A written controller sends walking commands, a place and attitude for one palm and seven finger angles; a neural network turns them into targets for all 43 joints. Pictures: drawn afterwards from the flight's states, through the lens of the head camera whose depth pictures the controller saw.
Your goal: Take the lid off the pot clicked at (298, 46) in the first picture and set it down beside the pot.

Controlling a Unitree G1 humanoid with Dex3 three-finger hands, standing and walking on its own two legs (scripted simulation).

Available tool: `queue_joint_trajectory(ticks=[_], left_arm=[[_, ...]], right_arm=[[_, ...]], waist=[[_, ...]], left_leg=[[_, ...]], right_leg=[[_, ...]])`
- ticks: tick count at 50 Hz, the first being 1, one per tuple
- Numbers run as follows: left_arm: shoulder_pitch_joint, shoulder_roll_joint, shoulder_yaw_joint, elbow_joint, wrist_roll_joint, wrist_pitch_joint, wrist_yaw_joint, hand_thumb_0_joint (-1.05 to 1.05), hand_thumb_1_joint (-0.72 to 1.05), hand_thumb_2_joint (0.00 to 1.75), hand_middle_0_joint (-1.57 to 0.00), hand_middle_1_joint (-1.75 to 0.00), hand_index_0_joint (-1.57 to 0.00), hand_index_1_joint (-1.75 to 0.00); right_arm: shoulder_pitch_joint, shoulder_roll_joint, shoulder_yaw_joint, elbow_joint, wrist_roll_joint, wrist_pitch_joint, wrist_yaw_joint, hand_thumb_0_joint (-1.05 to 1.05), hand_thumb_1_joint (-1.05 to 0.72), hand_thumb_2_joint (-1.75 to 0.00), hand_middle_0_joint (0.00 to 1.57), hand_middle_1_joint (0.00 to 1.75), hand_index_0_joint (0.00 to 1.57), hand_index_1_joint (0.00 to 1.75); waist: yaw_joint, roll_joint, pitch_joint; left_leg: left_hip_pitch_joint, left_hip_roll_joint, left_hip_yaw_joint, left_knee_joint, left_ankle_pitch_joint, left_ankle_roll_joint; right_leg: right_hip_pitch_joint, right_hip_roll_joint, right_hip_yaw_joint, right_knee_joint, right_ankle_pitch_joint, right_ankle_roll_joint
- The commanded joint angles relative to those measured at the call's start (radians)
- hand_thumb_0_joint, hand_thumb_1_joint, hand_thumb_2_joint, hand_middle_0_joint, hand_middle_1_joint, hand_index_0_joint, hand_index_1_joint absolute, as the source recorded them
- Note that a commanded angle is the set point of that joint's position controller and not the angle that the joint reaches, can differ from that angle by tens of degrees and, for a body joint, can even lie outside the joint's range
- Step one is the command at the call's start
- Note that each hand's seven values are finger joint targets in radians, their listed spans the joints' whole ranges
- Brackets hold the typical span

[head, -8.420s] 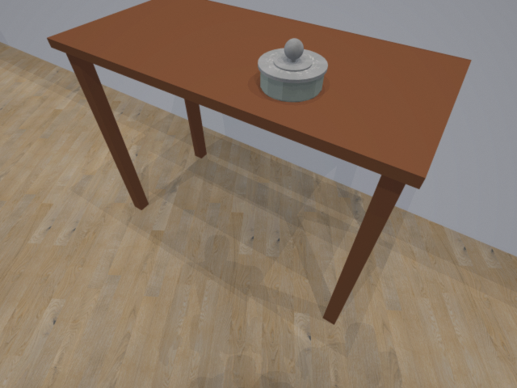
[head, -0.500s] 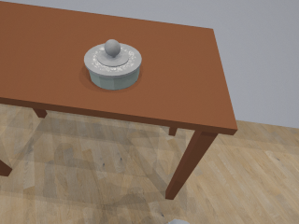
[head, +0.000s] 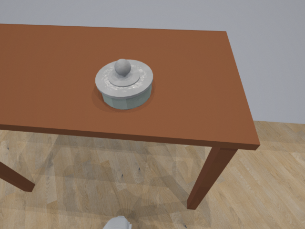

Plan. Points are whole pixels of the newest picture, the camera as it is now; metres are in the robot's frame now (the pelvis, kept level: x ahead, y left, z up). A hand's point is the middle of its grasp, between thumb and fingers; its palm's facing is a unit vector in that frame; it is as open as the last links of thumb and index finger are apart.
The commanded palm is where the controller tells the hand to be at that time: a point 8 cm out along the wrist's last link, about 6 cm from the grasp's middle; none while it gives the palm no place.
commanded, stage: come to a stop and stand still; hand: left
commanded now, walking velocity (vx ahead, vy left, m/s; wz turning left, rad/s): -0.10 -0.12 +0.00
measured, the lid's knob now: (122, 67) +0.49 +0.13 +0.16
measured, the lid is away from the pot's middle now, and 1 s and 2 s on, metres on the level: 0.00 0.00 0.00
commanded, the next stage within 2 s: look again from close up in 0.76 s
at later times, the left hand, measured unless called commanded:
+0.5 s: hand out of the picture +0.03 +0.19 -0.18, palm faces +0.03 -0.96 -0.27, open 7.3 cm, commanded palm none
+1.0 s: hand out of the picture +0.01 +0.18 -0.19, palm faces +0.00 -0.98 -0.20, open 7.3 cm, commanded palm none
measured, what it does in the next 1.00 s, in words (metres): steps on the spot: left foot, then right foot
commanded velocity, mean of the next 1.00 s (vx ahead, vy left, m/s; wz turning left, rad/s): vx -0.01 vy -0.04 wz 0.00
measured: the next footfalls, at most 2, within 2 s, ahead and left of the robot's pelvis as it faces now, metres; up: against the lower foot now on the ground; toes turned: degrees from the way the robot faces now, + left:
left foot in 0.10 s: +0.09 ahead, +0.18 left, +0.00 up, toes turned +3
right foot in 0.38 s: +0.01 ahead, -0.08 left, +0.00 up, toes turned -1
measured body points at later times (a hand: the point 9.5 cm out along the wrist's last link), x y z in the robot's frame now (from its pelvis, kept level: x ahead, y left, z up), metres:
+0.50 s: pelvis -0.01 +0.00 -0.02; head +0.00 -0.02 +0.43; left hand +0.03 +0.24 -0.16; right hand +0.06 -0.24 -0.18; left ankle +0.02 +0.14 -0.73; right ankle -0.03 -0.08 -0.75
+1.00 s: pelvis -0.01 +0.00 -0.01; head +0.00 +0.02 +0.44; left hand +0.01 +0.23 -0.17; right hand -0.01 -0.22 -0.16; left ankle +0.01 +0.11 -0.75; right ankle -0.03 -0.08 -0.75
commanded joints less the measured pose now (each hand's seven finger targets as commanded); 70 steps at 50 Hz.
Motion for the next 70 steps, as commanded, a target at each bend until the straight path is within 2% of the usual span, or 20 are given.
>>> queue_joint_trajectory(ticks=[1,3,4,5,6,7,8,10,16,17,18,19,20,21,25,28,31,33,38,70], left_arm=[[0.003,0.179,0.038,-0.039,-0.004,-0.008,0.012,0.00,0.90,0.90,-0.20,-0.30,-0.20,-0.30],[0.038,0.134,0.028,-0.025,-0.011,0.004,0.018,0.00,0.90,0.90,-0.20,-0.30,-0.20,-0.30],[0.082,0.094,0.020,-0.022,-0.015,0.010,0.020,0.00,0.90,0.90,-0.20,-0.30,-0.20,-0.30],[0.100,0.060,0.008,-0.022,-0.020,0.011,0.027,0.00,0.90,0.90,-0.20,-0.30,-0.20,-0.30],[0.094,0.056,0.008,-0.029,-0.023,0.017,0.024,0.00,0.90,0.90,-0.20,-0.30,-0.20,-0.30],[0.089,0.068,0.018,-0.021,-0.023,0.033,0.024,0.00,0.90,0.90,-0.20,-0.30,-0.20,-0.30],[0.065,0.104,0.030,-0.015,-0.018,0.041,0.021,0.00,0.90,0.90,-0.20,-0.30,-0.20,-0.30],[0.007,0.103,0.032,-0.032,-0.016,0.046,0.006,0.00,0.90,0.90,-0.20,-0.30,-0.20,-0.30],[0.040,0.067,0.024,-0.036,-0.015,0.031,-0.013,0.00,0.90,0.90,-0.20,-0.30,-0.20,-0.30],[0.060,0.085,0.026,-0.028,-0.012,0.021,-0.010,0.00,0.90,0.90,-0.20,-0.30,-0.20,-0.30],[0.111,0.141,0.016,-0.011,0.004,0.011,0.028,0.00,0.90,0.90,-0.20,-0.30,-0.20,-0.30],[0.016,0.230,0.031,-0.045,0.005,0.012,0.032,0.00,0.90,0.90,-0.20,-0.30,-0.20,-0.30],[-0.043,0.234,0.024,-0.073,-0.010,-0.003,0.034,0.00,0.90,0.90,-0.20,-0.30,-0.20,-0.30],[-0.079,0.201,0.024,-0.087,-0.010,-0.010,0.043,0.00,0.90,0.90,-0.20,-0.30,-0.20,-0.30],[-0.113,0.205,0.020,-0.113,-0.004,-0.003,0.041,0.00,0.90,0.90,-0.20,-0.30,-0.20,-0.30],[-0.105,0.196,0.008,-0.109,-0.015,-0.002,0.038,0.00,0.90,0.90,-0.20,-0.30,-0.20,-0.30],[-0.082,0.163,0.003,-0.099,-0.018,-0.007,0.036,0.00,0.90,0.90,-0.20,-0.30,-0.20,-0.30],[-0.082,0.178,0.000,-0.083,-0.018,0.002,0.032,0.00,0.90,0.90,-0.20,-0.30,-0.20,-0.30],[-0.082,0.176,-0.008,-0.066,-0.019,-0.002,0.025,0.00,0.90,0.90,-0.20,-0.30,-0.20,-0.30],[-0.044,0.133,-0.025,0.043,-0.018,0.004,0.018,0.00,0.90,0.90,-0.20,-0.30,-0.20,-0.30]], right_arm=[[-0.001,-0.021,-0.001,-0.036,0.004,-0.045,-0.017,0.00,-0.90,-0.90,0.20,0.30,0.20,0.30],[0.068,-0.070,-0.005,-0.002,0.000,-0.063,-0.026,0.00,-0.90,-0.90,0.20,0.30,0.20,0.30],[0.093,-0.120,-0.014,-0.001,-0.003,-0.068,-0.030,0.00,-0.90,-0.90,0.20,0.30,0.20,0.30],[0.128,-0.157,-0.018,0.007,-0.009,-0.059,-0.033,0.00,-0.90,-0.90,0.20,0.30,0.20,0.30],[0.122,-0.157,-0.014,0.013,-0.013,-0.053,-0.044,0.00,-0.90,-0.90,0.20,0.30,0.20,0.30],[0.095,-0.159,-0.007,0.015,-0.014,-0.052,-0.061,0.00,-0.90,-0.90,0.20,0.30,0.20,0.30],[0.063,-0.141,-0.003,0.010,-0.013,-0.046,-0.065,0.00,-0.90,-0.90,0.20,0.30,0.20,0.30],[0.003,-0.137,-0.004,-0.010,-0.021,-0.040,-0.064,0.00,-0.90,-0.90,0.20,0.30,0.20,0.30],[-0.059,-0.157,-0.025,-0.036,-0.021,-0.030,-0.051,0.00,-0.90,-0.90,0.20,0.30,0.20,0.30],[-0.050,-0.140,-0.027,-0.036,-0.014,-0.027,-0.048,0.00,-0.90,-0.90,0.20,0.30,0.20,0.30],[-0.136,-0.164,-0.030,-0.091,0.003,-0.038,-0.045,0.00,-0.90,-0.90,0.20,0.30,0.20,0.30],[-0.052,-0.073,-0.016,-0.103,-0.002,-0.026,-0.038,0.00,-0.90,-0.90,0.20,0.30,0.20,0.30],[-0.038,-0.060,-0.006,-0.111,-0.008,-0.017,-0.036,0.00,-0.90,-0.90,0.20,0.30,0.20,0.30],[-0.060,-0.077,-0.013,-0.122,-0.011,-0.014,-0.033,0.00,-0.90,-0.90,0.20,0.30,0.20,0.30],[-0.043,-0.054,-0.009,-0.126,-0.005,-0.014,-0.023,0.00,-0.90,-0.90,0.20,0.30,0.20,0.30],[0.008,-0.056,0.001,-0.091,-0.004,-0.029,-0.026,0.00,-0.90,-0.90,0.20,0.30,0.20,0.30],[0.040,-0.087,0.006,-0.071,-0.011,-0.042,-0.033,0.00,-0.90,-0.90,0.20,0.30,0.20,0.30],[0.016,-0.077,0.015,-0.053,-0.011,-0.043,-0.032,0.00,-0.90,-0.90,0.20,0.30,0.20,0.30],[0.043,-0.073,0.022,-0.025,-0.013,-0.040,-0.032,0.00,-0.90,-0.90,0.20,0.30,0.20,0.30],[0.031,-0.087,0.030,0.056,-0.005,-0.061,-0.042,0.00,-0.90,-0.90,0.20,0.30,0.20,0.30]], waist=[[-0.018,-0.152,-0.035],[-0.037,-0.002,-0.084],[-0.032,0.119,-0.112],[-0.047,0.196,-0.095],[-0.048,0.233,-0.067],[-0.038,0.386,-0.091],[-0.037,0.406,-0.070],[-0.031,0.274,-0.005],[-0.004,0.188,-0.090],[0.001,0.125,-0.087],[0.059,-0.011,-0.047],[-0.017,-0.042,-0.092],[-0.042,-0.112,-0.163],[-0.034,-0.197,-0.099],[-0.048,-0.082,0.024],[-0.055,-0.079,0.005],[-0.042,0.034,-0.007],[-0.032,0.142,-0.007],[-0.041,0.035,0.015],[-0.028,0.055,-0.003]], left_leg=[[0.203,-0.057,0.066,-0.254,0.104,0.012],[0.369,0.034,-0.006,-0.381,0.318,0.030],[0.456,0.179,-0.158,-0.379,0.562,0.086],[0.394,0.262,-0.184,-0.431,0.661,0.136],[0.343,0.287,-0.216,-0.465,0.716,0.171],[0.326,0.322,-0.291,-0.494,0.713,0.204],[0.264,0.310,-0.262,-0.498,0.659,0.217],[0.168,0.277,-0.233,-0.518,0.440,0.219],[0.172,0.190,-0.175,-0.490,0.024,0.160],[0.152,0.135,-0.135,-0.411,-0.007,0.122],[0.175,0.080,0.007,-0.187,0.025,0.057],[0.095,-0.023,0.019,-0.094,-0.077,0.017],[0.093,-0.014,-0.014,-0.057,-0.141,0.030],[0.075,-0.008,-0.028,-0.001,-0.136,0.049],[0.113,-0.021,0.009,-0.087,-0.144,0.057],[0.255,-0.025,0.007,-0.319,-0.003,0.067],[0.303,0.056,-0.063,-0.343,0.139,0.100],[0.243,0.057,-0.091,-0.368,0.114,0.101],[0.223,0.030,-0.063,-0.368,0.001,0.084],[0.286,0.067,-0.108,-0.459,0.120,0.116]], right_leg=[[-0.063,-0.128,0.095,-0.011,0.480,-0.073],[-0.103,-0.068,0.076,0.112,0.240,-0.027],[-0.185,0.008,0.038,0.183,-0.024,0.010],[-0.149,0.051,0.012,0.256,-0.259,0.023],[-0.173,0.073,0.021,0.367,-0.307,0.030],[-0.179,0.059,0.065,0.452,-0.320,0.038],[-0.169,0.045,0.093,0.500,-0.295,0.034],[-0.181,0.042,0.084,0.512,-0.274,0.031],[-0.052,0.056,0.021,0.154,-0.083,0.040],[-0.001,0.054,0.035,0.002,0.016,0.044],[-0.093,-0.056,0.204,-0.186,0.258,0.062],[0.043,-0.178,0.321,-0.116,0.599,-0.008],[0.030,-0.215,0.324,-0.105,0.452,-0.087],[-0.016,-0.190,0.313,-0.101,0.441,-0.110],[-0.099,-0.153,0.253,-0.092,0.347,-0.138],[-0.128,-0.090,0.221,-0.076,0.206,-0.068],[-0.152,-0.036,0.200,-0.078,0.174,-0.001],[-0.099,-0.023,0.174,-0.066,0.109,-0.010],[-0.125,-0.049,0.207,-0.141,-0.031,-0.026],[-0.083,-0.021,0.139,-0.065,0.132,0.001]])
